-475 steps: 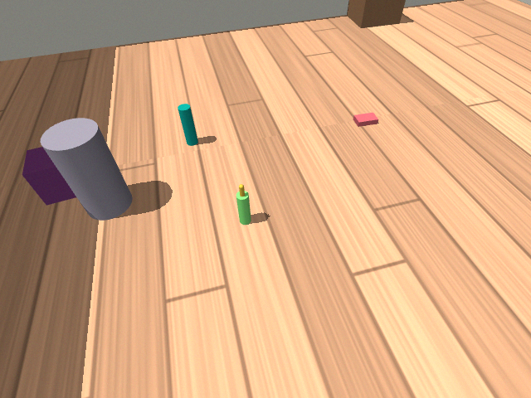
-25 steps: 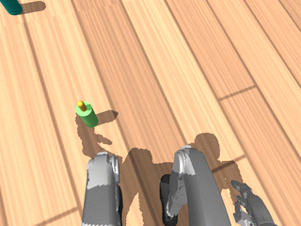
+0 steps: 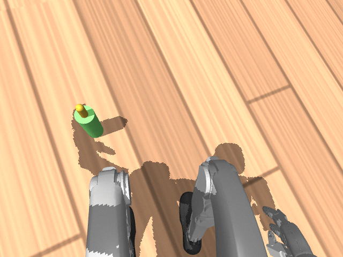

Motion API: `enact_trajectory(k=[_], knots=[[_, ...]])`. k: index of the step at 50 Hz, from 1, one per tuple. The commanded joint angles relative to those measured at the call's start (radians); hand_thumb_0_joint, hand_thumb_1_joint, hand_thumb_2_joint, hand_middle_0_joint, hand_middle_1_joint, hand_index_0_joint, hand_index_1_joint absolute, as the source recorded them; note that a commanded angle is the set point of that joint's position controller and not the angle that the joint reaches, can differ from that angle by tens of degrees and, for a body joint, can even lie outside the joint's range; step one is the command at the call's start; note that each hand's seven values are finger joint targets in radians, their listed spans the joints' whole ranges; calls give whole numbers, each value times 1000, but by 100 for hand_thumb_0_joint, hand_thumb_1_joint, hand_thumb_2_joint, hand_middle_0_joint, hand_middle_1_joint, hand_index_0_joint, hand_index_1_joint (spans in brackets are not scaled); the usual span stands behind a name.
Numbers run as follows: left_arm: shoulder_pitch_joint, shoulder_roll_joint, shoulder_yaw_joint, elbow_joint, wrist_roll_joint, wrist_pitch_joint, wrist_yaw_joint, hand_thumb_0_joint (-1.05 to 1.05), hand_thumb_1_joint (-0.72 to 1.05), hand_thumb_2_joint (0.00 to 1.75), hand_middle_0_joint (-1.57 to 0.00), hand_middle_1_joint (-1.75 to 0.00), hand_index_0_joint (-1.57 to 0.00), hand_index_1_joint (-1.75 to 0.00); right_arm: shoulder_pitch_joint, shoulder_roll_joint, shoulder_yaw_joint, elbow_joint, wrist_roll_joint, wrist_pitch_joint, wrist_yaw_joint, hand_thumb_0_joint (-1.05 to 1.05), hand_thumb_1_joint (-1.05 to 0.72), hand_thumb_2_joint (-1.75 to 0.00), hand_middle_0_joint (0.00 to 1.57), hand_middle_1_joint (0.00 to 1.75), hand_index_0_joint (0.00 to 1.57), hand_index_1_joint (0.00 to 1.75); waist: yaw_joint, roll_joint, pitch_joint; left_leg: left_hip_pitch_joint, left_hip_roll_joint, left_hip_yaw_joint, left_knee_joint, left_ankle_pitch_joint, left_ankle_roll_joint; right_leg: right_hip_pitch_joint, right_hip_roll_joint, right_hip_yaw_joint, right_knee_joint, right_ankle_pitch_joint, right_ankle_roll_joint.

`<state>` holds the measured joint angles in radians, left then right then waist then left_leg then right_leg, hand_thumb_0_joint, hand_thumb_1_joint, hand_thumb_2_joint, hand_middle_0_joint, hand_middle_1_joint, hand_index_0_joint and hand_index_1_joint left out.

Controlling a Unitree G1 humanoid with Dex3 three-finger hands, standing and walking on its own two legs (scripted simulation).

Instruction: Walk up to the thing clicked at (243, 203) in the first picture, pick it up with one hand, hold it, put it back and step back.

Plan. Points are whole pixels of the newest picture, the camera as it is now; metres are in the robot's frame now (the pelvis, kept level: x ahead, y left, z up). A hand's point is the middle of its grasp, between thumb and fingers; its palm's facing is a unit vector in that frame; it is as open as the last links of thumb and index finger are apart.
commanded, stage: go down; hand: left
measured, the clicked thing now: (88, 120) +0.49 +0.22 -0.29
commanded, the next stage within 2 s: approach in 0.22 s
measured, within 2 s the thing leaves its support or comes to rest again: neither
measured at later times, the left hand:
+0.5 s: hand out of the picture +0.42 +0.41 -0.02, palm faces +0.13 -0.99 -0.04, open 17.7 cm
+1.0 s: hand (45, 135) +0.43 +0.33 -0.24, palm faces +0.08 -1.00 +0.02, open 17.7 cm
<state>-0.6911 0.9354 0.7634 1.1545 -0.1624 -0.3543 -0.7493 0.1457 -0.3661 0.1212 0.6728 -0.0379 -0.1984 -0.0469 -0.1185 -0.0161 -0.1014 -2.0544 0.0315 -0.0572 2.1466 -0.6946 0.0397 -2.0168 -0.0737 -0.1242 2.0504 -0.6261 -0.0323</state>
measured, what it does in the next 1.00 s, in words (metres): lowers itself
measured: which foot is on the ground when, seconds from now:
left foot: down 0.00-1.00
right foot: down 0.00-1.00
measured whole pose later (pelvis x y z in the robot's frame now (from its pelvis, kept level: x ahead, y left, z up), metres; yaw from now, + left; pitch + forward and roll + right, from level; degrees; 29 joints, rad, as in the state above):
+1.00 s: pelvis -0.02 +0.01 -0.10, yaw -7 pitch +22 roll -14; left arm -0.67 0.97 0.76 1.40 -0.22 -0.82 -0.65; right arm -0.04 -0.39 0.35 0.62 -0.21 -0.13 0.04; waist -0.24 -0.18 0.19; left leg -2.24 0.06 -0.19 2.53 -0.71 0.06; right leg -2.13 -0.05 -0.24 2.31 -0.58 -0.02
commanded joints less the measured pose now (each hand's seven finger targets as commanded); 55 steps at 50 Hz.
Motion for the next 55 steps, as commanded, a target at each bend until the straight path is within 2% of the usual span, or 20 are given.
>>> enact_trajectory(k=[1,14,15,17,19,24,30,33,36,39,41,42,43,45,46,47,48,49,51,55], knots=[[-234,448,55,-198,-28,-52,-1,0,-61,4,-4,-6,-5,-6,162,-238,-85,-40,11,-18,-19,0,-89,-90,20,30,20,30,30,270,-643,467,-17,-21,-294,160,-13,310,52,47,-181,96,-16],[-215,461,70,-156,-35,-47,-13,0,-61,5,-4,-6,-5,-6,158,-249,-65,-49,8,-8,-13,0,-88,-90,20,30,20,30,25,286,-614,480,-13,-46,-267,203,-20,253,54,26,-138,124,-18],[-229,456,57,-159,-32,-47,-18,0,-61,5,-4,-6,-4,-5,154,-252,-66,-50,8,-9,-13,0,-88,-90,20,30,20,30,15,290,-600,469,-12,-50,-267,183,-19,238,52,24,-136,110,-18],[-228,481,78,-161,-36,-53,-16,0,-61,0,-8,-5,-7,-6,158,-250,-61,-51,8,-9,-11,0,-89,-90,20,30,20,30,17,274,-596,441,-14,-44,-257,177,-17,256,54,26,-137,107,-16],[-196,454,79,-116,-47,-64,-19,0,-61,0,-7,-6,-6,-6,150,-252,-56,-54,7,-9,-7,0,-89,-90,20,30,20,30,9,253,-562,410,-14,-46,-244,156,-15,242,56,21,-132,92,-14],[-210,363,55,-37,-95,-145,-29,0,-61,0,-6,-7,-6,-7,128,-263,-31,-57,-6,-22,6,0,-90,-89,20,30,20,30,-41,210,-482,351,-10,-60,-176,150,-15,189,64,4,-91,96,-9],[-233,293,5,49,-98,-251,19,0,-61,3,-5,-8,-5,-8,110,-282,-4,-59,-39,-21,26,0,-90,-90,20,30,20,30,-74,196,-469,300,-6,-54,-89,131,-17,191,70,-14,-51,92,-4],[-274,336,16,2,-80,-310,53,0,-61,2,-5,-9,-5,-8,92,-295,10,-55,-63,-11,34,0,-90,-89,20,30,20,30,-70,276,-502,361,3,-69,-68,161,-30,167,69,-26,-3,113,-8],[-264,412,59,-47,-55,-370,87,0,-61,2,-5,-9,-5,-8,67,-311,29,-51,-88,6,42,0,-91,-90,20,30,20,30,-49,372,-536,439,14,-86,-52,230,-48,155,69,-41,45,147,-11],[-232,424,74,-39,-46,-430,103,0,-61,3,-6,-9,-6,-9,30,-319,56,-53,-117,29,53,0,-91,-90,20,30,20,30,-72,386,-498,403,19,-86,-22,247,-49,178,77,-55,73,160,-10],[-200,456,95,-31,-49,-467,105,0,-61,5,-6,-10,-5,-10,-1,-327,76,-59,-132,41,56,0,-91,-90,20,30,20,30,-69,392,-500,384,21,-83,3,250,-46,212,82,-60,83,170,-8],[-189,415,73,-21,-55,-482,100,0,-60,3,-5,-9,-5,-8,-23,-334,80,-66,-137,46,57,0,-91,-90,20,30,20,30,-78,399,-483,394,23,-90,7,245,-49,185,83,-68,89,163,-8],[-154,446,103,16,-53,-491,105,0,-61,4,-6,-9,-6,-9,-24,-344,88,-55,-146,53,58,0,-91,-90,20,30,20,30,-86,412,-464,396,28,-100,6,247,-54,185,85,-80,101,164,-8],[-111,355,50,86,-65,-507,99,0,-60,5,-5,-10,-5,-9,-54,-352,104,-64,-157,60,62,0,-91,-90,20,30,20,30,-115,388,-417,387,33,-120,19,227,-56,157,90,-102,114,157,-8],[-134,287,-3,88,-76,-519,94,0,-57,5,-5,-9,-5,-9,-83,-347,115,-81,-162,59,65,0,-90,-90,20,30,20,30,-128,371,-392,363,35,-125,33,205,-53,147,93,-107,113,147,-6],[-99,318,36,128,-84,-526,103,0,-60,4,-5,-10,-6,-9,-82,-362,120,-73,-166,63,63,0,-91,-90,20,30,20,30,-138,352,-377,361,35,-137,38,203,-55,148,92,-120,116,151,-4],[-87,301,15,152,-88,-536,107,0,-60,4,-5,-10,-6,-9,-92,-366,132,-75,-171,65,64,0,-91,-90,20,30,20,30,-142,351,-349,350,37,-146,41,189,-57,137,94,-129,125,146,-4],[-106,243,-34,165,-99,-550,106,0,-59,4,-4,-10,-6,-8,-117,-364,141,-83,-175,65,66,0,-90,-90,20,30,20,30,-158,342,-327,342,39,-152,54,169,-56,121,95,-133,128,140,-4],[-111,218,-51,191,-109,-583,126,0,-61,3,-4,-10,-7,-8,-131,-364,160,-88,-186,65,73,0,-90,-89,20,30,20,30,-173,282,-303,288,39,-158,82,140,-48,150,101,-145,125,135,3],[-133,222,-60,175,-113,-664,196,0,-61,3,-4,-10,-7,-7,-174,-380,188,-86,-214,70,84,0,-91,-89,20,30,20,30,-178,286,-300,285,40,-165,120,147,-50,193,111,-157,142,152,8]])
